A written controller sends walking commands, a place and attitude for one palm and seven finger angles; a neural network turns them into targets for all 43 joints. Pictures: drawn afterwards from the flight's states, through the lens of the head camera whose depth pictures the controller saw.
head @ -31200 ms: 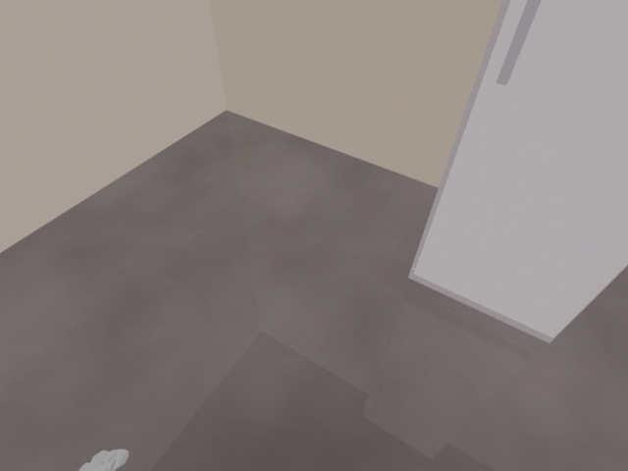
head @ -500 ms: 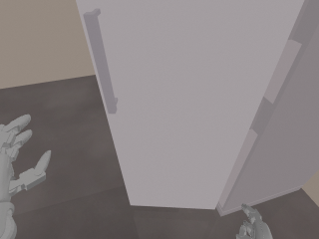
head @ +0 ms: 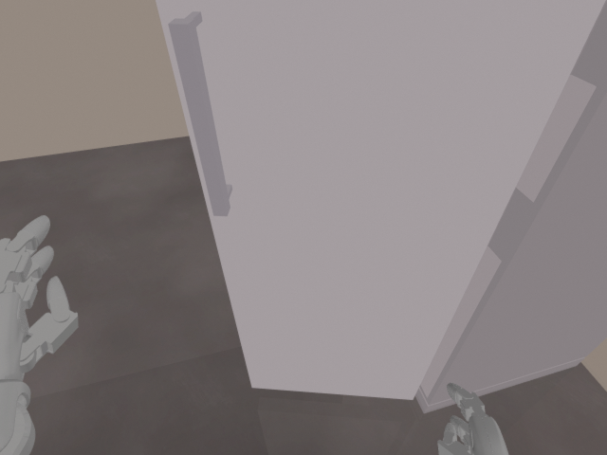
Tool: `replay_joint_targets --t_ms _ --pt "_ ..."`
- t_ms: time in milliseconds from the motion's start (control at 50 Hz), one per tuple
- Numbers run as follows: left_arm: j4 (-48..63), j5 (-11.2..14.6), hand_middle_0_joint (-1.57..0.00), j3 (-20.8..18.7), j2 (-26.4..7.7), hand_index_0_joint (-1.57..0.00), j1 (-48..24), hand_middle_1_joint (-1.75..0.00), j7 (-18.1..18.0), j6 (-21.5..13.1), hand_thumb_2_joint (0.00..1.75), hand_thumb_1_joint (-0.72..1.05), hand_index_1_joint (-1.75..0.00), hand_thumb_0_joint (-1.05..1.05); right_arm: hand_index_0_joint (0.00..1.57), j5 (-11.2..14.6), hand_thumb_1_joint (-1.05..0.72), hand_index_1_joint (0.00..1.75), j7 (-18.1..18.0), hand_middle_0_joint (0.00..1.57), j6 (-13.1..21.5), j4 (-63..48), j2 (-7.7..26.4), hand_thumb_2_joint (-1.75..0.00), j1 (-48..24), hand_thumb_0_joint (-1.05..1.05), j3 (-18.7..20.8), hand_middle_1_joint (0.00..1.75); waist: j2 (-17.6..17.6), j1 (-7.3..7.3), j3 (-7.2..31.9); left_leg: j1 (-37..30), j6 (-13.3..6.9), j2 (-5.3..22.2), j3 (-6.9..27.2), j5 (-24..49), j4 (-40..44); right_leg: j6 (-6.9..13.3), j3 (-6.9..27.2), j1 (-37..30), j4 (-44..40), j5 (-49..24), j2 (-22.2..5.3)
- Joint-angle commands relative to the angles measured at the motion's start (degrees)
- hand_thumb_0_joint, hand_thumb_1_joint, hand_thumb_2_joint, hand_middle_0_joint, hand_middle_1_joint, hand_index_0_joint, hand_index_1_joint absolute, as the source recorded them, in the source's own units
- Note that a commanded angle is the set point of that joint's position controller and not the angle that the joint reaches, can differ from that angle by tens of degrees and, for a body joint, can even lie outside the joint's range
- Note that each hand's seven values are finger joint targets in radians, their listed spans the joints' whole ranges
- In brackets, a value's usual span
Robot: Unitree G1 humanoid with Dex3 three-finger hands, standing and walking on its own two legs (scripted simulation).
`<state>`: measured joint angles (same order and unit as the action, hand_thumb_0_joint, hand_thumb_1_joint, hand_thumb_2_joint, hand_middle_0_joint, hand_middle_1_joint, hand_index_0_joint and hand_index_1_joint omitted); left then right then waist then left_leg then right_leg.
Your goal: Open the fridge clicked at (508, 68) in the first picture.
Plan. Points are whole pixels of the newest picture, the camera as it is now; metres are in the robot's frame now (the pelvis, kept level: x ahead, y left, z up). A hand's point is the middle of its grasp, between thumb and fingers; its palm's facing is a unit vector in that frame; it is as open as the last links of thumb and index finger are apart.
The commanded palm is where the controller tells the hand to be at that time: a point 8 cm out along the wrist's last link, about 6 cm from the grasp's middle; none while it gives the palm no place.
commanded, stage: step back with the hand held close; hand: left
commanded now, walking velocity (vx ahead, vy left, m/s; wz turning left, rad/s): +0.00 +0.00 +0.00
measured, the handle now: (210, 126) +0.45 +0.20 +0.24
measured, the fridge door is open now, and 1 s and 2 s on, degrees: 70 70 70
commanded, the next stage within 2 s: stop stepping back and stand still in 1.16 s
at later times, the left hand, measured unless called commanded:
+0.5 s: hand (25, 357) +0.14 +0.29 +0.16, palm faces +0.39 -0.78 -0.49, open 7.4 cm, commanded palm +0.08 +0.32 +0.17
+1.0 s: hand out of the picture +0.03 +0.32 +0.18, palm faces +0.53 -0.73 -0.43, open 7.4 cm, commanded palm -0.06 +0.35 +0.17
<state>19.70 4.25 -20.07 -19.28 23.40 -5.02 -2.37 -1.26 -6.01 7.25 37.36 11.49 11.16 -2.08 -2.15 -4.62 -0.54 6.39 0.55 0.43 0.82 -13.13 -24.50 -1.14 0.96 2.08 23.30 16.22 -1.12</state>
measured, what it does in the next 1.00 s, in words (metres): walks backwards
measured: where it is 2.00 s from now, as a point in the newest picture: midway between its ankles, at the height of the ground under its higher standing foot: outside the picture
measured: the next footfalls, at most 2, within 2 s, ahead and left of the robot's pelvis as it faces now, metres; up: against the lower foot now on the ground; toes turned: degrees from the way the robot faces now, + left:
right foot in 1.06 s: -0.19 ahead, -0.09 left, +0.00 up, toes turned +6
left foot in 1.26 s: -0.13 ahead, +0.14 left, +0.00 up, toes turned +6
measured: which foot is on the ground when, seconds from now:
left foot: down 0.00-1.00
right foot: down 0.00-0.86, up 0.88-1.00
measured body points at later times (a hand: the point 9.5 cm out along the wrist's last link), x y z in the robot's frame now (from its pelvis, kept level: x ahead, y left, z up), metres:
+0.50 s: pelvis -0.06 +0.02 +0.00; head -0.05 +0.02 +0.45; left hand +0.12 +0.32 +0.19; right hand +0.12 -0.22 -0.08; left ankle +0.01 +0.13 -0.74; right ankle -0.03 -0.13 -0.74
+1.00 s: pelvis -0.16 +0.03 -0.01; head -0.15 +0.06 +0.44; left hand -0.01 +0.36 +0.21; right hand +0.01 -0.19 -0.09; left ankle +0.00 +0.14 -0.74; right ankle -0.19 -0.10 -0.70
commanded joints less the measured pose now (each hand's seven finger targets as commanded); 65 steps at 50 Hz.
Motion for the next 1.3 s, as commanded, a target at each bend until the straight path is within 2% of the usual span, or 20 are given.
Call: replay_joint_targets --t_ms 0,20,40,100,180,300,560,700,780,840,960,1000,1040,1060,1080,1100,1160,1200,1240,1280 --pt "14.1 0.0 -0.2 -6.3 -11.5 -0.2 -7.0 -0.3 -1.2 -4.2 0.9 0.9 -0.3 0.0 0.2 -0.2 -0.9 0.3 -0.6 0.2 3.4 -9.6 6.9 -0.9 -8.5 0.0 2.3 0.3 -3.2 -0.11 4.5 -3.4 -1.9 -0.3 -1.8 11.2 3.2 1.3 -3.2 4.2 -4.0 -12.9 0.9" --pt "14.1 -0.3 -0.2 -4.1 -10.2 -0.2 -9.6 -0.3 -1.2 -4.2 0.9 0.9 -0.3 0.0 0.2 -0.2 -0.9 0.3 -0.6 0.2 3.5 -9.4 6.9 -0.9 -8.6 0.0 2.2 0.3 -3.1 0.39 4.0 -3.5 -1.9 -0.5 -1.8 10.6 3.2 1.2 -3.2 4.9 -4.2 -12.4 1.0" --pt "18.3 -1.0 -0.2 -11.6 -18.4 -0.2 -16.3 -0.3 -2.2 -6.9 0.9 0.9 -0.3 0.0 0.2 0.5 -0.9 0.3 0.0 0.2 2.1 -11.6 8.1 -0.9 -8.5 0.0 2.3 0.3 -1.2 2.44 -0.6 1.0 -2.8 0.3 -1.0 9.0 0.7 1.0 -0.2 10.0 -7.6 -15.5 -1.1" --pt "12.3 -1.4 -0.2 -7.7 -13.0 -0.2 -5.3 -0.3 -1.5 -7.5 0.9 0.9 -0.3 0.0 0.2 0.1 -0.9 0.3 0.2 0.2 -0.3 -10.8 7.1 -0.9 -8.3 0.0 2.9 0.3 5.3 3.02 1.7 0.4 -2.7 0.0 -0.9 14.0 -2.8 0.9 -0.2 10.8 -6.5 -24.2 -3.3" --pt "15.0 -1.3 -0.2 -8.8 -12.9 -0.2 2.9 -0.3 -1.8 -8.6 0.9 0.9 -0.3 0.0 0.2 0.3 -0.9 0.3 0.4 0.2 -2.2 -12.8 8.0 -0.9 -6.9 0.0 4.0 0.3 -2.7 2.85 9.4 -1.8 -2.5 1.3 -0.7 25.5 -1.9 0.4 -1.5 7.8 -2.1 -27.0 -2.3" --pt "18.6 -0.5 -0.2 -12.0 -15.5 -0.2 7.3 -0.3 -2.5 -9.6 0.9 0.9 -0.3 0.0 0.2 1.0 -0.9 0.3 0.2 0.2 -4.1 -15.3 7.8 -0.9 -6.3 0.0 4.6 0.3 0.1 2.99 13.0 0.7 -2.4 2.4 0.0 26.1 -1.1 -0.2 -1.7 7.0 0.7 -25.6 -1.1" --pt "15.5 -3.1 -0.2 -10.0 -13.0 -0.2 1.9 -0.3 -3.5 -13.3 0.9 0.9 -0.3 0.0 0.2 1.4 -0.9 0.3 0.0 0.2 -0.9 -15.2 9.7 -0.9 -4.8 0.0 5.1 0.3 -3.1 3.68 1.3 26.8 -5.1 4.2 5.3 -21.8 6.6 0.1 1.0 5.8 0.5 5.6 1.1" --pt "21.0 -2.6 -0.2 -10.3 -15.3 -0.2 1.1 -0.3 -5.0 -15.1 0.9 0.9 -0.3 0.0 0.2 0.7 -0.9 0.3 0.2 0.2 1.1 -12.2 8.0 -0.9 -2.0 0.0 4.6 0.3 3.8 4.85 5.7 6.3 -1.6 -0.5 0.8 -8.6 -9.7 3.7 4.3 26.4 -6.8 9.3 -5.6" --pt "20.7 -2.9 -0.2 -11.3 -15.7 -0.2 -0.4 -0.3 -5.7 -15.5 0.9 0.9 -0.3 0.0 0.2 0.6 -0.9 0.3 -0.6 0.2 1.9 -12.0 9.3 -0.9 -2.1 0.0 4.9 0.3 -2.2 5.02 2.5 13.9 -2.8 3.1 6.8 -21.0 -2.7 2.1 2.0 26.4 -1.8 17.3 -1.6" --pt "21.9 -3.8 -0.2 -13.0 -15.1 -0.2 -1.9 -0.3 -5.2 -16.2 0.9 0.9 -0.3 0.0 0.2 0.5 -0.9 0.3 -0.5 0.2 3.3 -13.0 10.0 -0.9 -4.1 0.0 5.2 0.3 -18.2 3.58 4.4 38.4 -7.8 14.1 21.0 -37.1 20.6 -0.3 -3.2 1.0 28.4 4.7 7.6" --pt "19.7 -1.2 -0.2 -12.2 -14.1 -0.2 8.0 -0.3 -4.1 -16.0 0.9 0.9 -0.3 0.0 0.2 0.8 -0.9 0.3 2.4 0.2 4.6 -11.4 7.5 -0.9 -4.7 0.0 6.4 0.3 -12.8 2.57 8.7 21.8 -4.6 11.0 9.3 -19.4 13.5 2.8 -5.1 8.3 16.8 14.0 7.1" --pt "20.8 -0.1 -0.2 -11.8 -14.9 -0.2 8.8 -0.3 -3.9 -15.7 0.9 0.9 -0.3 0.0 0.2 0.7 -0.9 0.3 2.7 0.2 4.0 -11.1 6.3 -0.9 -5.3 0.0 5.9 0.3 -10.3 3.0 8.8 16.8 -0.9 9.4 5.5 -14.3 7.4 4.2 -2.1 10.0 0.4 13.3 3.2" --pt "21.9 -0.8 -0.2 -12.6 -18.6 -0.2 5.2 -0.3 -4.4 -15.9 0.9 0.9 -0.3 0.0 0.2 0.7 -0.9 0.3 2.7 0.2 2.0 -9.0 5.4 -0.9 -5.0 0.0 5.6 0.3 13.2 3.02 5.8 9.5 2.7 0.7 -0.7 -6.1 -26.4 10.9 28.1 29.9 -17.3 9.2 -18.7" --pt "21.8 -1.1 -0.2 -12.1 -19.6 -0.2 1.6 -0.3 -5.2 -16.2 0.9 0.9 -0.3 0.0 0.2 0.0 -0.9 0.3 2.4 0.2 1.7 -8.4 5.5 -0.9 -6.5 0.0 5.0 0.3 13.9 2.55 1.9 20.4 3.3 -1.1 -0.4 -12.6 -37.4 11.9 24.9 25.9 -15.1 -12.9 -21.9" --pt "19.8 -2.4 -0.2 -13.9 -19.4 -0.2 1.0 -0.3 -6.1 -16.5 0.9 0.9 -0.3 0.0 0.2 -1.2 -0.9 0.3 1.8 0.2 2.5 -8.3 4.9 -0.9 -4.7 0.0 3.9 0.3 10.8 2.27 5.4 22.9 2.6 -1.1 -0.4 -14.9 -36.4 11.3 18.4 19.4 -8.5 -39.5 -19.1" --pt "17.4 -2.3 -0.2 -7.5 -15.0 -0.2 -0.9 -0.3 -4.5 -14.3 0.9 0.9 -0.3 0.0 0.2 0.6 -0.9 0.3 1.5 0.2 2.6 -8.7 4.9 -0.9 -4.5 0.0 4.5 0.3 19.1 3.68 9.4 23.6 1.6 -0.6 1.1 -12.0 -33.3 8.2 13.4 11.6 -2.2 -47.6 -14.5" --pt "14.7 -3.0 -0.2 -8.3 -16.2 -0.2 -7.8 -0.3 -3.8 -12.2 0.9 0.9 -0.3 0.0 0.2 0.5 -0.9 0.3 -0.2 0.2 1.6 -8.6 5.9 -0.9 -6.6 0.0 3.4 0.3 15.9 4.27 4.3 12.3 0.6 -1.2 -5.3 -4.3 -16.6 6.5 7.6 14.6 1.8 -51.0 -9.3" --pt "15.8 -2.8 -0.2 -6.0 -15.0 -0.2 -10.3 -0.3 -3.3 -12.0 0.9 0.9 -0.3 0.0 0.2 1.0 -0.9 0.3 -1.0 0.2 1.3 -8.5 7.4 -0.9 -7.4 0.0 3.1 0.3 -1.4 4.55 3.2 4.6 0.6 0.2 -5.0 16.1 3.6 2.3 4.7 15.5 8.5 -41.0 -3.9" --pt "21.0 -3.1 -0.2 -6.3 -15.3 -0.2 -10.4 -0.3 -3.6 -12.8 0.9 0.9 -0.3 0.0 0.2 0.6 -0.9 0.3 0.4 0.2 2.3 -10.0 8.7 -0.9 -5.1 0.0 4.5 0.3 -15.8 3.09 11.4 -3.4 -5.5 17.6 8.3 51.2 2.8 0.1 3.8 21.8 25.1 8.2 2.2" --pt "18.7 -2.4 -0.2 -8.0 -14.4 -0.2 -3.4 -0.3 -3.2 -14.3 0.9 0.9 -0.3 0.0 0.2 1.4 -0.9 0.3 2.1 0.2 3.6 -11.0 9.3 -0.9 -3.9 0.0 6.4 0.3 -6.2 2.35 14.2 -2.6 -8.7 19.6 10.6 25.8 6.5 0.3 4.6 22.7 34.2 16.7 4.9"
